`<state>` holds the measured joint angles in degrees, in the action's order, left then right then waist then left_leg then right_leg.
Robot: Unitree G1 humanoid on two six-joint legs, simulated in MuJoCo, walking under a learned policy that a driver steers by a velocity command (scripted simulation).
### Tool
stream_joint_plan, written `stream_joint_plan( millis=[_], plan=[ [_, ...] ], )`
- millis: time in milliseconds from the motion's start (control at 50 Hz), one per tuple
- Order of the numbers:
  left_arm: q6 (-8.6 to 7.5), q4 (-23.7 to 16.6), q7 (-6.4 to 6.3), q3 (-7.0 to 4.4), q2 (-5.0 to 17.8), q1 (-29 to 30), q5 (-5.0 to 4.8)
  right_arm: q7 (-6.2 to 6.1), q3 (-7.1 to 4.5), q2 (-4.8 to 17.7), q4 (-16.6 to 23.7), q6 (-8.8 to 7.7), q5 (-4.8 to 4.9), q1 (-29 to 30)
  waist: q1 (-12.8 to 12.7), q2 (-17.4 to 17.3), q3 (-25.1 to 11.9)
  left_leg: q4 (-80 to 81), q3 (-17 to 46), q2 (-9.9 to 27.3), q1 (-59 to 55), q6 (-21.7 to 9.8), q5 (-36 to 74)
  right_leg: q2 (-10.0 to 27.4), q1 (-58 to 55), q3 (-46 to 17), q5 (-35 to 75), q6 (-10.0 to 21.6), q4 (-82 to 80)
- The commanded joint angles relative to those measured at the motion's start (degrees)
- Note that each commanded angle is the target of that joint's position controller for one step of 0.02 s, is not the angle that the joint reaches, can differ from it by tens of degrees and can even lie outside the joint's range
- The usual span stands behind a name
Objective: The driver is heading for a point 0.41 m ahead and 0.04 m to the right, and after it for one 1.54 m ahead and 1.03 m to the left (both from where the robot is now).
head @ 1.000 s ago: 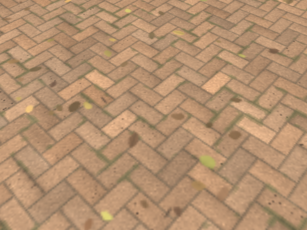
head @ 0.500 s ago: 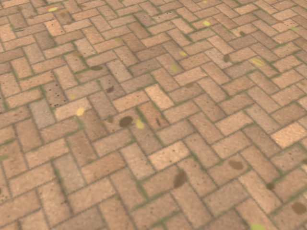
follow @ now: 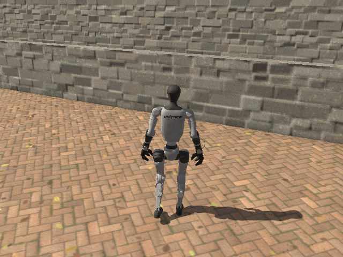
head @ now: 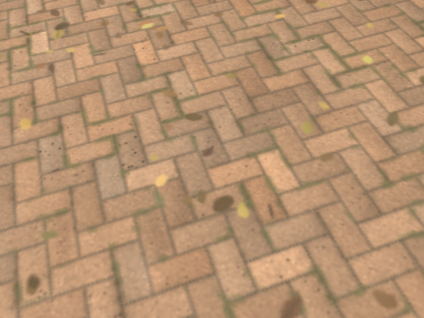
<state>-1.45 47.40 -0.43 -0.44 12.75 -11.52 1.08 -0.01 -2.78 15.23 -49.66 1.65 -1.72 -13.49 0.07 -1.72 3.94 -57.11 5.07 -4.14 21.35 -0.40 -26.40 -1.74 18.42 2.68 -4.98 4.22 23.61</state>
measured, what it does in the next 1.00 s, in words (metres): walks ahead: left foot, then right foot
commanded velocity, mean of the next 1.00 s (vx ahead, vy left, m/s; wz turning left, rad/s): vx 0.43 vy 0.00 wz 0.16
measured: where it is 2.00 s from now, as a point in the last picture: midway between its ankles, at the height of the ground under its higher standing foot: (184, 197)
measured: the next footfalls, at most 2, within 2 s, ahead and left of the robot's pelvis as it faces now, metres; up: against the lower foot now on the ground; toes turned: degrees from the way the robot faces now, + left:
left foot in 0.22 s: +0.05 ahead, +0.11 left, +0.00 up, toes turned -1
right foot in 0.64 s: +0.34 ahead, -0.13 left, +0.00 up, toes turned -4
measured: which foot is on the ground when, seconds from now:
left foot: up 0.00-0.20, down 0.22-0.66, up 0.68-1.00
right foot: down 0.00-0.20, up 0.22-0.62, down 0.64-1.00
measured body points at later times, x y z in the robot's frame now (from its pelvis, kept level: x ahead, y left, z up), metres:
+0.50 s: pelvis +0.12 +0.01 +0.01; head +0.13 +0.02 +0.46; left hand +0.28 +0.26 -0.11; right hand +0.05 -0.25 -0.13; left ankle +0.01 +0.11 -0.74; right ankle +0.23 -0.13 -0.69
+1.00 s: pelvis +0.38 -0.04 +0.00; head +0.40 -0.04 +0.45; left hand +0.31 +0.20 -0.14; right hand +0.54 -0.26 -0.13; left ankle +0.51 +0.11 -0.68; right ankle +0.30 -0.12 -0.74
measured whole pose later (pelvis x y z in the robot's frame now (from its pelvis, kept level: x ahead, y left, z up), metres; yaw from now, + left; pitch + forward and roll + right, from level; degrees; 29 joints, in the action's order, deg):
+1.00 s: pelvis +0.38 -0.04 +0.00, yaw +9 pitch +0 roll -1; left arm -5.6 56.0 -0.5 -2.2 11.3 -23.4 1.1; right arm 3.4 -2.8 13.0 -51.1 -1.3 -1.7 -7.1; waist -1.2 -1.6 3.0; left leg -46.5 -2.8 4.5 37.8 -4.6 -1.0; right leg -1.6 -2.1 14.2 -16.2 2.5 13.7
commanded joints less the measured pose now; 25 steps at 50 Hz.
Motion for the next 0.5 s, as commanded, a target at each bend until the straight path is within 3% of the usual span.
stream_joint_plan(
  millis=[20, 120, 180, 200, 220, 240, 260, 280, 300, 340, 400, 500],
  plan=[
    [-0.27, -1.61, 0.29, -2.64, 9.60, -1.02, -0.18, 0.66, -0.52, 3.82, -0.22, 0.23, -0.60, -7.78, 1.57, 11.04, -5.84, 6.98, -4.45, 1.25, -2.85, -0.04, 0.71, 12.36, -2.35, -16.36, -21.85, 6.92, -16.34],
    [0.66, -0.32, 0.58, -3.89, 10.96, -2.55, -0.52, 0.74, 0.22, 3.16, -0.66, -1.72, -0.07, -5.73, 1.27, 9.88, -4.78, 19.33, -7.57, 1.51, -9.41, -2.48, 1.00, 13.33, 0.83, -16.68, -28.37, 6.67, -18.17],
    [1.78, -0.19, 0.31, -4.35, 10.48, -0.88, -1.22, 0.13, 0.49, 2.37, -3.67, -2.76, 0.13, -11.79, 4.63, 7.66, -2.38, 34.42, -9.84, 0.64, -20.45, -5.77, 6.70, 10.84, 8.08, -13.84, -34.07, 4.24, -14.54],
    [1.86, -1.17, 0.32, -4.02, 8.47, 1.50, -1.04, -0.38, 0.36, 3.50, -5.06, -3.24, -0.12, -15.24, 6.25, 3.88, 0.12, 41.05, -5.50, 2.96, -25.14, -7.44, 2.61, 8.05, 14.54, -10.72, -33.68, 1.93, -7.82],
    [1.44, -2.79, 0.67, -2.73, 3.03, 2.53, -1.17, -0.99, 0.08, 5.84, -5.47, -3.78, -0.56, -17.65, 6.40, -9.44, -1.42, 49.90, 13.30, 16.68, -29.94, -9.69, -11.87, 2.61, 22.65, -3.62, -30.27, -0.06, 11.42],
    [0.87, -4.42, 0.87, -2.68, 3.55, 4.25, -0.56, -1.28, -1.21, 10.40, -4.25, -3.81, 0.12, -13.67, 4.83, -10.72, 4.31, 56.59, 29.44, 26.79, -23.06, -13.86, -22.09, -1.45, 30.24, -0.64, -20.19, -1.33, 19.82],
    [0.52, -4.54, 1.41, -3.50, 7.19, 5.54, 0.40, -1.45, -1.14, 8.88, -4.30, -4.01, 0.24, -10.70, 2.76, -3.98, 6.86, 56.94, 27.20, 25.41, -16.95, -14.38, -20.38, 2.67, 27.86, -5.79, -13.70, -1.21, 23.47],
    [0.03, -3.46, 2.14, -3.86, 7.72, 2.96, 0.15, -1.18, -0.93, 7.90, -3.61, -4.69, 0.80, -7.15, 0.12, -3.97, 5.49, 56.65, 22.25, 22.03, -17.03, -12.70, -14.48, 3.15, 26.07, -6.17, -10.22, -1.81, 24.16],
    [-0.23, -2.11, 2.48, -4.12, 8.54, 1.30, 0.47, -0.82, -0.85, 7.21, -3.47, -5.38, 1.00, -6.19, -0.46, -3.30, 3.66, 56.04, 16.66, 18.96, -19.19, -11.15, -6.74, 3.20, 24.88, -5.23, -8.15, -2.68, 25.43],
    [-0.18, -1.15, 2.94, -4.13, 7.80, 0.85, 1.31, -0.73, -0.44, 5.60, -4.40, -6.48, 1.33, -8.20, -0.07, -3.52, 0.92, 54.66, 9.86, 15.73, -20.68, -10.29, 2.66, 3.74, 23.18, -2.62, -5.43, -3.93, 28.72],
    [0.08, -3.02, 3.00, -3.43, 5.58, 6.34, 1.03, -0.55, -0.33, 4.68, -6.62, -6.85, 1.06, -12.99, 2.06, -3.62, 2.32, 53.96, 6.86, 15.33, -21.85, -11.11, 9.79, 5.09, 25.53, -1.07, -3.15, -5.15, 27.05],
    [-0.15, -6.14, 3.19, -2.48, 4.40, 14.69, 0.71, -0.64, -0.48, 5.47, -8.40, -6.84, 0.54, -16.75, 5.03, -5.00, 3.69, 50.63, 3.29, 15.61, -23.51, -11.00, 24.23, 4.90, 21.76, 1.44, -2.23, -4.67, 15.99]
  ],
)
